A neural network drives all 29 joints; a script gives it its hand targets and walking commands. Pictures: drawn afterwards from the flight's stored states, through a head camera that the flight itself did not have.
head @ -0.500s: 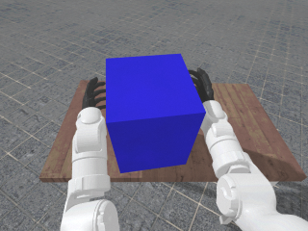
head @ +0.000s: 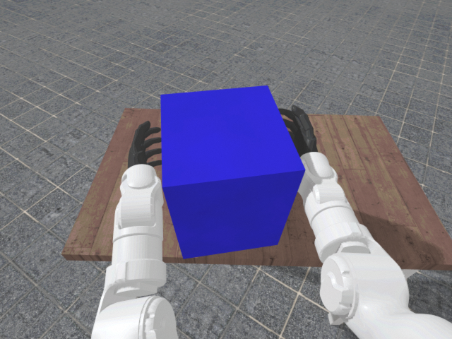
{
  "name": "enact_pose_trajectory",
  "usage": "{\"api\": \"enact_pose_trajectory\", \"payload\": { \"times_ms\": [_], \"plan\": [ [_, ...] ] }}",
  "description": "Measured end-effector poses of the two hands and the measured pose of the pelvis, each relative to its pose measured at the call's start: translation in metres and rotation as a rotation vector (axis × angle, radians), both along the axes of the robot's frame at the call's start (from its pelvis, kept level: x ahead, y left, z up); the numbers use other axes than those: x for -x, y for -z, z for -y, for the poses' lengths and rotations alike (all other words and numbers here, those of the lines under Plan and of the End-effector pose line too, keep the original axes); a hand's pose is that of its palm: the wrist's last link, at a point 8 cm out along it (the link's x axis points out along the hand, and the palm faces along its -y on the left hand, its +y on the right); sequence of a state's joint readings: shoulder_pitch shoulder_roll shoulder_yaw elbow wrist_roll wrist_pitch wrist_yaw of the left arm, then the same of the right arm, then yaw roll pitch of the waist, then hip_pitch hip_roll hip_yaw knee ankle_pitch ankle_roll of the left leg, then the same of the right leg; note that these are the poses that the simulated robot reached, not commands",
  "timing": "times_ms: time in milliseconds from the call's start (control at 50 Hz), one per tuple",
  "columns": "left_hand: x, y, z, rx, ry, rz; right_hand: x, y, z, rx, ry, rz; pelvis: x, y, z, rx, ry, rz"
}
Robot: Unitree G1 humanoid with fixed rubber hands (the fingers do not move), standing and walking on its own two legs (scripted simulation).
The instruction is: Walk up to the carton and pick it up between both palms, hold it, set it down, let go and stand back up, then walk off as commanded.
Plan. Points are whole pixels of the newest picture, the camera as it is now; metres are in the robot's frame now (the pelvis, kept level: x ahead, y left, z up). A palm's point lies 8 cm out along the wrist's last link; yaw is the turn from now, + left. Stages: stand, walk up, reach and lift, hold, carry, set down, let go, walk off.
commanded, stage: set down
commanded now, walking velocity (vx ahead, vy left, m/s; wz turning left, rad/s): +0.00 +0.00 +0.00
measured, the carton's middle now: (223, 175) +0.41 +0.03 +0.07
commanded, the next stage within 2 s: none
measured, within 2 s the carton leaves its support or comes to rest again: rests again in 0.46 s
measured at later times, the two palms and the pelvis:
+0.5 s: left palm (142, 173) +0.38 +0.17 +0.10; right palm (296, 152) +0.44 -0.11 +0.11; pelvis +0.00 +0.00 +0.00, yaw +0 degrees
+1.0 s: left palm (144, 174) +0.38 +0.17 +0.10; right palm (298, 153) +0.44 -0.11 +0.11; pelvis +0.00 +0.00 +0.00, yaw +0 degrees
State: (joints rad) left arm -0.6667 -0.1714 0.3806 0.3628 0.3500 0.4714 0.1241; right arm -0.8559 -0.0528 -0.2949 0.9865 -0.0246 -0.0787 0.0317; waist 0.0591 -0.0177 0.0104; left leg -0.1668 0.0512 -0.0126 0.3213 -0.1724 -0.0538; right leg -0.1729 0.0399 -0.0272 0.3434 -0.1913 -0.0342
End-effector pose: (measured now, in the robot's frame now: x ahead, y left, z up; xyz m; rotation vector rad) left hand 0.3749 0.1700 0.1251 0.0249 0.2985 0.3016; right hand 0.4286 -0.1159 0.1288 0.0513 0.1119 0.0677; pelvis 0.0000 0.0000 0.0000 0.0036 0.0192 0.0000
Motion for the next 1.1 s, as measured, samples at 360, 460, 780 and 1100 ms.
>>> {"api": "enact_pose_trajectory", "payload": {
  "times_ms": [360,460,780,1100],
  "plan": [
    [-0.006,0.017,-0.002,-0.02,-0.014,-0.018,-0.012,0.014,-0.003,0.021,-0.028,-0.018,-0.002,0.0,0.001,0.0,0.001,-0.054],
    [-0.006,0.022,-0.003,-0.024,-0.017,-0.017,-0.014,0.018,-0.004,0.025,-0.034,-0.017,-0.002,0.0,0.002,0.0,0.001,-0.068],
    [-0.006,0.025,-0.002,-0.017,-0.028,0.003,-0.015,0.022,-0.004,0.041,-0.043,-0.016,0.0,0.001,0.002,0.0,0.002,-0.084],
    [-0.007,0.029,0.0,0.016,-0.036,0.02,-0.015,0.025,-0.001,0.052,-0.043,-0.024,0.0,0.001,0.002,0.0,0.002,-0.087]
  ]
}}
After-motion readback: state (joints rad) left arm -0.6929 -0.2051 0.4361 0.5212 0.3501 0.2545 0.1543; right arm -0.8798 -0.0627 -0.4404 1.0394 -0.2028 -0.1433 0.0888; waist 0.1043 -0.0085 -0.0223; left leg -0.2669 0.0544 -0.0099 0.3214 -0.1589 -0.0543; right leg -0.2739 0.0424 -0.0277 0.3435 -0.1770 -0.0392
